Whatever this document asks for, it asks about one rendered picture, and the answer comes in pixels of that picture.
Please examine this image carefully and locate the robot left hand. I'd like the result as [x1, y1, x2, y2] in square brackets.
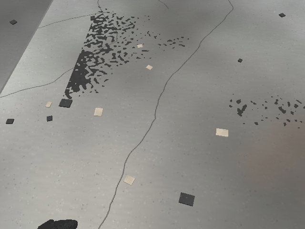
[37, 219, 78, 229]

